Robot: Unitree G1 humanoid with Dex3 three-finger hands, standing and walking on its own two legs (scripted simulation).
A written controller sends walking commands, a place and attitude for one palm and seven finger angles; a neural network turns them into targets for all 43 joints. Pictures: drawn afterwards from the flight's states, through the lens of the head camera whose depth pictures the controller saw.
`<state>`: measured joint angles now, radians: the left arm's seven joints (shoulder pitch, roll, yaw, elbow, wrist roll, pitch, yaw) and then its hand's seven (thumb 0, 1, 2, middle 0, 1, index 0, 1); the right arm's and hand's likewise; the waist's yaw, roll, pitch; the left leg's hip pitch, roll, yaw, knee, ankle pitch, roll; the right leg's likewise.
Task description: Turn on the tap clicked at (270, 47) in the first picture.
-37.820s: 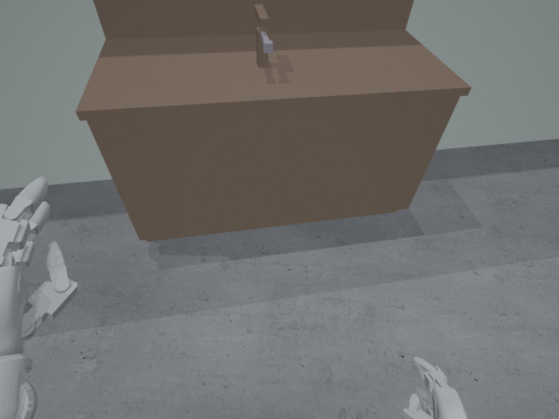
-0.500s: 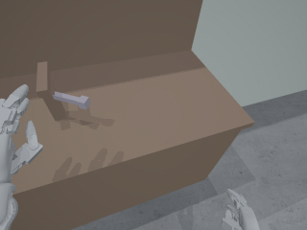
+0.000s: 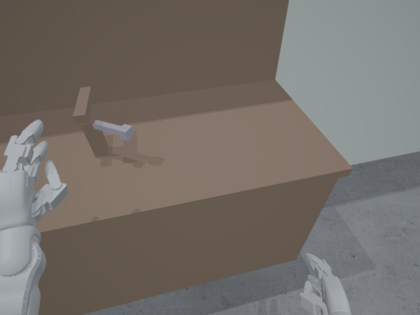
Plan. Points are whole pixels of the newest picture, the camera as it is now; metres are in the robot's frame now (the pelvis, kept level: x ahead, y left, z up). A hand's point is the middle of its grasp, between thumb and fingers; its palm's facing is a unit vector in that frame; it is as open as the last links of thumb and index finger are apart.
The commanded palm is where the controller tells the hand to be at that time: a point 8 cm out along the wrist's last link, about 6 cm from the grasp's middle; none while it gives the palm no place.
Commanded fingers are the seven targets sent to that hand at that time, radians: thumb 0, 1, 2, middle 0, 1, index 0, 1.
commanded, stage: turn the palm inward beside the body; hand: left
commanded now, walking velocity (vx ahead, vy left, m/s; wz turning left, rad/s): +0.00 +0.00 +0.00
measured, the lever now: (126, 132) +0.49 +0.29 +0.07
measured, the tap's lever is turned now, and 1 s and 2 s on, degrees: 55 55 55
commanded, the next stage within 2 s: reach beside the lever's end, fingers flat in 1.68 s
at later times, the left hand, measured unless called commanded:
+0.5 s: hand (94, 189) +0.26 +0.23 +0.15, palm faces +0.44 -0.87 -0.23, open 7.4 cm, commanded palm +0.20 +0.28 +0.16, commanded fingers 0.00 0.90 0.90 -0.20 -0.30 -0.20 -0.30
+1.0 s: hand (83, 208) +0.23 +0.24 +0.14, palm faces +0.49 -0.86 -0.14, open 7.4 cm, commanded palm +0.17 +0.28 +0.15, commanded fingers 0.00 0.90 0.90 -0.20 -0.30 -0.20 -0.30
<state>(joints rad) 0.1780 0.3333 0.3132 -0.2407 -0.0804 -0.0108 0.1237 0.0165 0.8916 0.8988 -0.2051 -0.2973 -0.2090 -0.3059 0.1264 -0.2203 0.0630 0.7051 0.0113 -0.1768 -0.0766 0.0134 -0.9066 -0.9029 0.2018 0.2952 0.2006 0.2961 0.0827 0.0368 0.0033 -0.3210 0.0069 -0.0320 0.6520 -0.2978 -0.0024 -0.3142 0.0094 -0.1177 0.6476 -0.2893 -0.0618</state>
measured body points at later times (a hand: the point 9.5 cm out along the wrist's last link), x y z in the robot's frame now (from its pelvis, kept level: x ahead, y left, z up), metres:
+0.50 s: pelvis +0.05 -0.01 +0.00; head +0.05 -0.04 +0.45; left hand +0.23 +0.28 +0.16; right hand +0.23 -0.26 -0.09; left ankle +0.05 +0.14 -0.72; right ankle +0.05 -0.07 -0.72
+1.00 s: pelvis +0.04 +0.01 +0.00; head +0.02 -0.01 +0.45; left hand +0.20 +0.29 +0.15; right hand +0.24 -0.20 -0.07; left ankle +0.05 +0.14 -0.72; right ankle +0.05 -0.07 -0.72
